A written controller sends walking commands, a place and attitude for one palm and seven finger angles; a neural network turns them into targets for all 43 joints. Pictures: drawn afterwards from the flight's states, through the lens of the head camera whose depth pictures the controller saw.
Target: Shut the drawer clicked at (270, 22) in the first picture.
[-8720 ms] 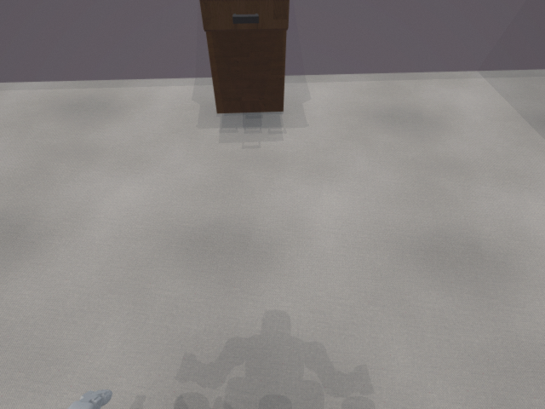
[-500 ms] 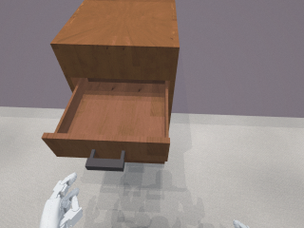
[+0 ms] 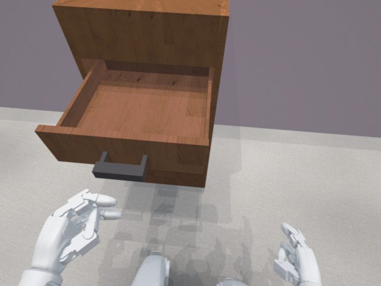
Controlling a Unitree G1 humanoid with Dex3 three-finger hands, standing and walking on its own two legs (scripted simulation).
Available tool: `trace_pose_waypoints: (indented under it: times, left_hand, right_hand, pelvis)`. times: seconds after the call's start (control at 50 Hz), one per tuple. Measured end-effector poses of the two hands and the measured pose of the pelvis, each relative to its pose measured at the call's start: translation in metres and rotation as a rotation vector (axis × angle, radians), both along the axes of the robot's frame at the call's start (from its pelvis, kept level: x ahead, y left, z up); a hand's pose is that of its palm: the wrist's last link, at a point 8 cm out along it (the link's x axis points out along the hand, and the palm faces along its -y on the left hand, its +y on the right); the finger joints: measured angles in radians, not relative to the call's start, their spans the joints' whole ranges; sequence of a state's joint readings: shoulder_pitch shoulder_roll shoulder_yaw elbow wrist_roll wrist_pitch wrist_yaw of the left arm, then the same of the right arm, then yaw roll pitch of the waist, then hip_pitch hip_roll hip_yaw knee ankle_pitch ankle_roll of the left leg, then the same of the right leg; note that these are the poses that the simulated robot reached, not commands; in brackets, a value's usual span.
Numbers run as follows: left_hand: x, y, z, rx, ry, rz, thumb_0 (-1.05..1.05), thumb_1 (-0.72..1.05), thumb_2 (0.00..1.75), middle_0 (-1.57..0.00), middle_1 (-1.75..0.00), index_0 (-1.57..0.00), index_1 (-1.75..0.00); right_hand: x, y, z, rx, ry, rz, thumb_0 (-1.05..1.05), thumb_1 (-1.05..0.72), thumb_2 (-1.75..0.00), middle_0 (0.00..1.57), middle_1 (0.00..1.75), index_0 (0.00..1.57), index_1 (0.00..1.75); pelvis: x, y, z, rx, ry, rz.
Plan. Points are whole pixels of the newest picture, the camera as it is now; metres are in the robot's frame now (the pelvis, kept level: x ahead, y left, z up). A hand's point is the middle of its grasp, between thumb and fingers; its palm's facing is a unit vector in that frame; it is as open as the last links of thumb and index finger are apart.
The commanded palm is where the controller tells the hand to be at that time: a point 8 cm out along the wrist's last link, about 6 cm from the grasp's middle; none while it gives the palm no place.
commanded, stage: raise the hand and make a fist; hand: left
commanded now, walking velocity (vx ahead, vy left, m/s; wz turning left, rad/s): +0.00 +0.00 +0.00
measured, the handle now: (122, 164) +0.37 +0.19 +0.01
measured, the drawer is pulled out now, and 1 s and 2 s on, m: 0.28 0.28 0.28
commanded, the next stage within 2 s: bring the fist close to the handle in 1.22 s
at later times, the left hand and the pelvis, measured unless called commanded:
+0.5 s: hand (94, 237) +0.19 +0.17 +0.09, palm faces -0.02 -1.00 +0.00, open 3.1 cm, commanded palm +0.16 +0.22 +0.10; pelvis +0.01 +0.04 +0.01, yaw -1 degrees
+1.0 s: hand (104, 240) +0.18 +0.15 +0.11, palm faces -0.03 -1.00 -0.01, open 3.3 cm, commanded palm +0.15 +0.20 +0.12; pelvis +0.02 +0.03 +0.02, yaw -1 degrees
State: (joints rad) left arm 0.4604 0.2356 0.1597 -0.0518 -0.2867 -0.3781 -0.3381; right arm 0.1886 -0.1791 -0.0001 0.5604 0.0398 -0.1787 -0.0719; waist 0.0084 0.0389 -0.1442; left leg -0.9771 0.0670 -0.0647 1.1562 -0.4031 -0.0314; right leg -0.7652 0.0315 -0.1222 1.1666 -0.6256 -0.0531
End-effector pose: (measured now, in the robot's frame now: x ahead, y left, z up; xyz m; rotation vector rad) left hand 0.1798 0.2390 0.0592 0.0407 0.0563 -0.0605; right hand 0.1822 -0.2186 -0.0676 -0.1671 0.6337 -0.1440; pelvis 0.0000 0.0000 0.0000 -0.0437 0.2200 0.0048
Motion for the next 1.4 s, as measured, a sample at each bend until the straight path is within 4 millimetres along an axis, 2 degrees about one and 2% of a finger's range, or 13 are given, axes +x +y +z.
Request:
trace_pose_waypoints:
  times: [0.12,0.22,0.28,0.36,0.54,0.62,0.7,0.82,0.96,1.06,1.2,1.4]
  left_hand:
    - [0.011,0.005,0.01,0.002,0.061,0.034,0.02,0.9,0.9,-0.83,-0.98,-0.83,-0.99]
    - [0.005,0.003,0.018,-0.002,0.045,0.041,0.02,0.9,0.9,-0.93,-1.09,-0.92,-1.09]
    - [-0.002,-0.002,0.019,-0.019,0.038,0.031,0.02,0.9,0.9,-0.99,-1.16,-0.98,-1.16]
    - [-0.007,-0.009,0.021,-0.034,0.013,0.025,0.02,0.9,0.9,-1.07,-1.24,-1.06,-1.25]
    - [-0.012,-0.014,0.037,-0.047,-0.033,0.038,0.02,0.9,0.9,-1.25,-1.44,-1.25,-1.44]
    - [-0.015,-0.018,0.041,-0.051,-0.026,0.032,0.02,0.9,0.9,-1.32,-1.51,-1.32,-1.52]
    - [-0.016,-0.025,0.047,-0.059,-0.032,0.025,0.02,0.9,0.9,-1.36,-1.56,-1.36,-1.56]
    - [-0.017,-0.033,0.055,-0.051,-0.038,0.014,0.02,0.9,0.9,-1.39,-1.59,-1.39,-1.59]
    - [-0.018,-0.036,0.056,-0.031,-0.024,0.025,0.02,0.9,0.9,-1.4,-1.6,-1.4,-1.6]
    - [-0.02,-0.037,0.056,-0.023,-0.021,0.031,0.02,0.9,0.9,-1.4,-1.6,-1.4,-1.6]
    - [-0.017,-0.037,0.056,-0.012,-0.035,0.035,0.02,0.9,0.9,-1.4,-1.6,-1.4,-1.6]
    - [-0.012,-0.039,0.053,-0.01,-0.019,0.038,0.02,0.9,0.9,-1.4,-1.6,-1.4,-1.6]
  right_hand:
    - [-0.039,-0.006,-0.004,0.017,0.107,-0.107,0.02,-0.9,-0.9,0.2,0.3,0.2,0.3]
    - [-0.048,-0.014,0.003,-0.015,0.122,-0.137,0.02,-0.9,-0.9,0.2,0.3,0.2,0.3]
    - [-0.04,-0.015,0.009,-0.036,0.1,-0.129,0.02,-0.91,-0.9,0.2,0.3,0.2,0.3]
    - [-0.019,-0.009,0.017,-0.05,0.046,-0.095,0.02,-0.91,-0.9,0.2,0.3,0.2,0.3]
    - [0.029,0.032,0.039,0.006,-0.078,0.023,0.02,-0.91,-0.9,0.2,0.3,0.2,0.3]
    - [0.036,0.048,0.046,0.03,-0.1,0.064,0.02,-0.91,-0.9,0.2,0.3,0.2,0.3]
    - [0.034,0.054,0.047,0.042,-0.098,0.084,0.01,-0.9,-0.9,0.2,0.3,0.2,0.3]
    - [0.019,0.047,0.042,0.043,-0.057,0.066,0.01,-0.9,-0.9,0.2,0.3,0.2,0.3]
    - [-0.002,0.027,0.035,0.035,-0.003,0.01,0.02,-0.9,-0.9,0.2,0.3,0.2,0.3]
    - [-0.008,0.014,0.031,0.025,0.011,-0.017,0.02,-0.9,-0.9,0.2,0.3,0.2,0.3]
    - [-0.003,0.005,0.029,0.024,0.006,-0.029,0.02,-0.91,-0.9,0.2,0.3,0.2,0.3]
    - [0.016,0.003,0.032,0.035,-0.02,-0.016,0.02,-0.91,-0.9,0.2,0.3,0.2,0.3]
  pelvis:
    - [0.009,0.008,0.014,0.015,-0.003,-0.021]
    - [0.015,0.018,0.019,0.017,0.003,-0.028]
    - [0.016,0.023,0.018,0.015,0.007,-0.027]
    - [0.016,0.029,0.016,0.01,0.008,-0.024]
    - [0.015,0.037,0.015,-0.004,-0.012,-0.011]
    - [0.015,0.038,0.017,-0.007,-0.023,-0.006]
    - [0.014,0.039,0.018,-0.008,-0.032,-0.004]
    - [0.014,0.037,0.019,-0.005,-0.042,-0.006]
    - [0.015,0.033,0.02,0.004,-0.044,-0.014]
    - [0.016,0.028,0.02,0.009,-0.041,-0.016]
    - [0.019,0.021,0.019,0.014,-0.036,-0.015]
    - [0.025,0.014,0.021,0.019,-0.03,-0.01]
